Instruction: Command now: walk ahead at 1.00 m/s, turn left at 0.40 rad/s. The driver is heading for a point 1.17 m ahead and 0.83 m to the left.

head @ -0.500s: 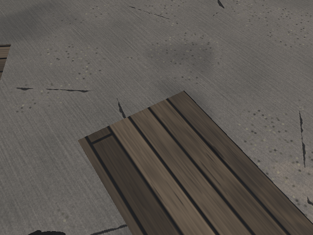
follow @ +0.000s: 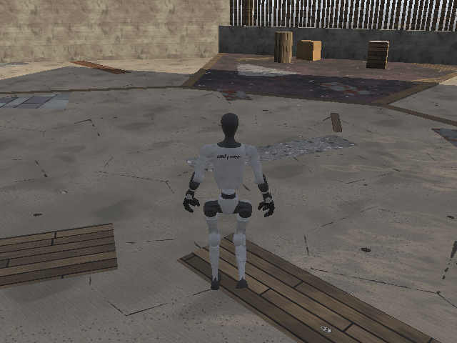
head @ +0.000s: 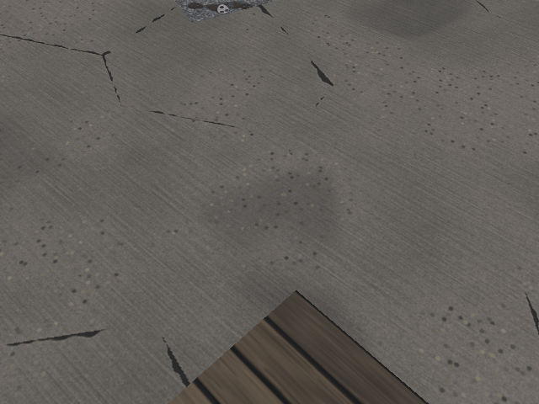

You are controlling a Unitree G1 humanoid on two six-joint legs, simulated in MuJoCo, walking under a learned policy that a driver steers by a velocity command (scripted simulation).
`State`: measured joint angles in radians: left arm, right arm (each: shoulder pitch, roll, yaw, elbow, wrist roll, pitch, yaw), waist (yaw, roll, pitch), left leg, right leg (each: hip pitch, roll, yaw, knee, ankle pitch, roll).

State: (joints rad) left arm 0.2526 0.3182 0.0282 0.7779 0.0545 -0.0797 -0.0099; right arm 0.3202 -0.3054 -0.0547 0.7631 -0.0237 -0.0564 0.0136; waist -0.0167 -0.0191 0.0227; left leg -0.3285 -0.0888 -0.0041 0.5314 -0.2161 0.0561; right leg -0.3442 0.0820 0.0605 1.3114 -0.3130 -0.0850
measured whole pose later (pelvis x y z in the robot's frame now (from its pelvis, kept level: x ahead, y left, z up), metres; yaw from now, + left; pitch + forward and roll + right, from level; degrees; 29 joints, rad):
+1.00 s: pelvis +0.86 +0.25 +0.00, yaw +50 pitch +2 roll +1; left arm 0.04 0.26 -0.02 0.57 0.04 -0.05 -0.02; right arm 0.46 -0.33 -0.07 0.80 0.00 -0.04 0.02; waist -0.09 0.01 0.04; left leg 0.00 -0.20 -0.20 0.36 -0.33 0.16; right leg -0.72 -0.13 0.09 0.74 -0.04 0.06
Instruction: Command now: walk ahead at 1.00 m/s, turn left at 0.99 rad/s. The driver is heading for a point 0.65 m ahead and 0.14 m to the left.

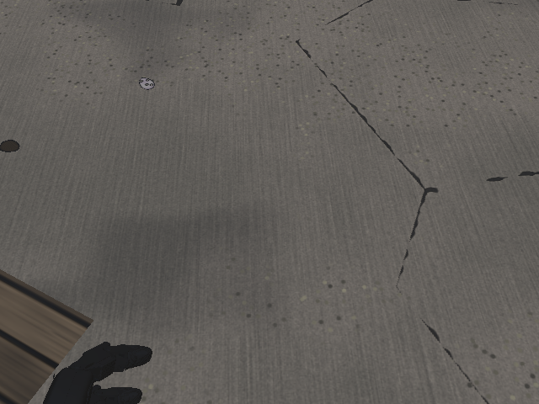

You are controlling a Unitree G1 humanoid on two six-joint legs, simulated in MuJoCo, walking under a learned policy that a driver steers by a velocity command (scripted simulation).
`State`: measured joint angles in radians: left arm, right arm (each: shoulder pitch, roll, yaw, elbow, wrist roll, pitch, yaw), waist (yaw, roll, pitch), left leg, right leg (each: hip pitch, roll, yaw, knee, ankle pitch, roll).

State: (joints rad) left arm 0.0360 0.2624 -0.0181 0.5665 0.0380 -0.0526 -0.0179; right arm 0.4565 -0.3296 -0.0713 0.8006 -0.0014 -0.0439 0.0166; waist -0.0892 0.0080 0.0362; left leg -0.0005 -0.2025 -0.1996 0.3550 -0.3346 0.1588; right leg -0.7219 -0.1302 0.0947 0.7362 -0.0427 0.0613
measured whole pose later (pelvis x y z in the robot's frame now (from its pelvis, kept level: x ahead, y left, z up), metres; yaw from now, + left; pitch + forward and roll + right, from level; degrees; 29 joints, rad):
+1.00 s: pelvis +0.76 +0.15 -0.01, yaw +42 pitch +2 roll +0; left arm 0.03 0.24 0.03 0.66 0.03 -0.12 -0.03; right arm 0.30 -0.27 -0.06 0.81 0.00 -0.02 -0.04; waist -0.07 -0.02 0.05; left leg -0.13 -0.13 -0.11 0.70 -0.49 0.07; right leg -0.51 0.03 -0.02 0.48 0.03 -0.04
